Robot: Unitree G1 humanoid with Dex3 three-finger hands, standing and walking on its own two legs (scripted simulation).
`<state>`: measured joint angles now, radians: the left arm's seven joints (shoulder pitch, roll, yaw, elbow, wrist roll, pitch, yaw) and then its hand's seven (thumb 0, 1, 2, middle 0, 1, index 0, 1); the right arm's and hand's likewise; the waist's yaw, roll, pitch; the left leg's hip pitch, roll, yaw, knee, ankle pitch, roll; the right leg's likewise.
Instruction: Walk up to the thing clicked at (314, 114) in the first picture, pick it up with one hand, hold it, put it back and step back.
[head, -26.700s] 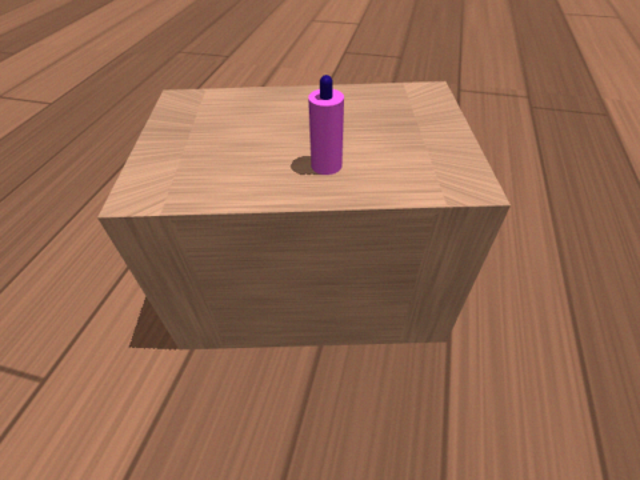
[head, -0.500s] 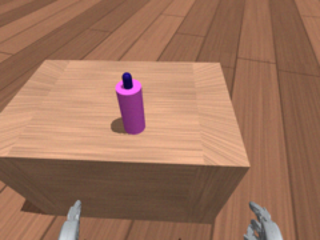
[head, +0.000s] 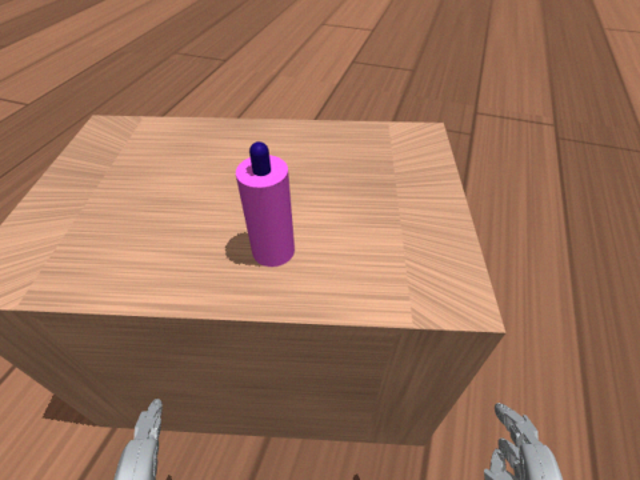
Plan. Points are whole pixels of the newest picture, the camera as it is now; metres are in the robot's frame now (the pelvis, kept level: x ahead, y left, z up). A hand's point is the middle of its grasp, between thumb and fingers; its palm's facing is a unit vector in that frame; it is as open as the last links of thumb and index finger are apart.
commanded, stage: home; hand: left
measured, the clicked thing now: (266, 204) +0.53 +0.11 +0.04
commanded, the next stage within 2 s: stand in 0.42 s
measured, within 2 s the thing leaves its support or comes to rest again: neither
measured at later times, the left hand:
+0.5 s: hand out of the picture +0.12 +0.23 -0.11, palm faces -0.03 -0.94 -0.33, open 17.4 cm
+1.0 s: hand out of the picture +0.05 +0.25 -0.10, palm faces -0.01 -0.94 -0.34, open 8.7 cm
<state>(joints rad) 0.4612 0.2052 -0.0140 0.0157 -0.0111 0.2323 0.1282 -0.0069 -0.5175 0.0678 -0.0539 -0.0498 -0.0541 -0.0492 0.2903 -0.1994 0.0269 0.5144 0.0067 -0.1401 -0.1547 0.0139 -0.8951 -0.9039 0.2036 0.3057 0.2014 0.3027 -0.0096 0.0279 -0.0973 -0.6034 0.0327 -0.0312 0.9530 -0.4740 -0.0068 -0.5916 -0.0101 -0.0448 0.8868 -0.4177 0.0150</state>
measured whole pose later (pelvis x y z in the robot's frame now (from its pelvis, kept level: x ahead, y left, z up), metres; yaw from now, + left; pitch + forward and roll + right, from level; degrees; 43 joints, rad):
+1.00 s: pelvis -0.01 +0.00 +0.05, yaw +0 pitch -4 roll +0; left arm 0.18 0.33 -0.01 1.07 0.02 -0.01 0.01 0.00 0.65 0.84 -0.20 -0.29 -0.20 -0.29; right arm 0.17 -0.30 -0.01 1.08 -0.03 -0.01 0.00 0.01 -0.90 -0.90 0.20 0.30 0.20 0.30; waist 0.02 0.00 0.04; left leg -0.14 0.00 0.01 0.44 -0.22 0.00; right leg -0.17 -0.04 -0.02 0.44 -0.20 0.02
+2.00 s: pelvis +0.01 -0.01 +0.06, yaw -1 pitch -3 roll +0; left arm 0.10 0.33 0.00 1.16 0.01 -0.01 0.00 0.01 0.90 0.90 -0.20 -0.30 -0.20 -0.30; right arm 0.12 -0.34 -0.01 1.15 -0.02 0.00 0.00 0.01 -0.90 -0.90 0.20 0.30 0.20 0.30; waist 0.00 0.01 0.05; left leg -0.08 0.02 0.02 0.31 -0.18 -0.02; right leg -0.11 -0.01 -0.01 0.32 -0.16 0.01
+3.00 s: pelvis +0.02 -0.01 +0.06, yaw -2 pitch -2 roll +0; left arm 0.10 0.34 0.00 1.14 0.00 -0.01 -0.01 0.01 0.90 0.90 -0.20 -0.30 -0.20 -0.30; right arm 0.12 -0.34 0.00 1.14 -0.02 -0.01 0.00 0.01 -0.90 -0.90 0.20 0.30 0.20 0.30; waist 0.00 0.01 0.05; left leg -0.07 0.03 0.03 0.29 -0.19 -0.02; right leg -0.11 0.00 0.00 0.32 -0.17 0.00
